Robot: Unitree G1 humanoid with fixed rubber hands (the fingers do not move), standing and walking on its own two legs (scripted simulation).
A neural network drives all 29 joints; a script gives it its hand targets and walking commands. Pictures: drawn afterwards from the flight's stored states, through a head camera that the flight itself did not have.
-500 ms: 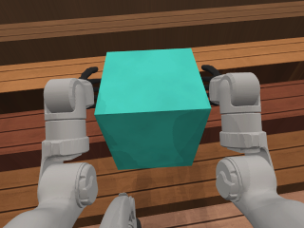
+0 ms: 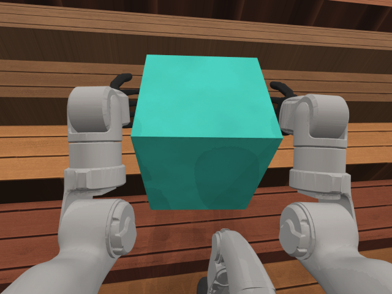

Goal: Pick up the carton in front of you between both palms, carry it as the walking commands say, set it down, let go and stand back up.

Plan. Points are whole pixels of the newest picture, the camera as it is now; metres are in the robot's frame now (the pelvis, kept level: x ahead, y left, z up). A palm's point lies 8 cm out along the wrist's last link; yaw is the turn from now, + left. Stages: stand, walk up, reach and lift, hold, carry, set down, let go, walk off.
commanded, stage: carry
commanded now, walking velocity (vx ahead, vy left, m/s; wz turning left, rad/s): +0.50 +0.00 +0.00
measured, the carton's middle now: (200, 138) +0.39 +0.00 +0.13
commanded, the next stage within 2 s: none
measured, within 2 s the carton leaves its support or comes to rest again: neither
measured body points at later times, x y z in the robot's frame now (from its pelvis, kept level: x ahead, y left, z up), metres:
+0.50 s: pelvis +0.30 +0.09 +0.16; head +0.31 +0.06 +0.61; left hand +0.69 +0.26 +0.37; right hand +0.71 -0.04 +0.35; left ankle +0.48 +0.23 -0.40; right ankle +0.20 -0.05 -0.59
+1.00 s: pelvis +0.47 +0.13 +0.30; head +0.49 +0.13 +0.74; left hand +0.87 +0.28 +0.49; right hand +0.87 -0.02 +0.48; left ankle +0.47 +0.24 -0.42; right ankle +0.47 +0.05 -0.44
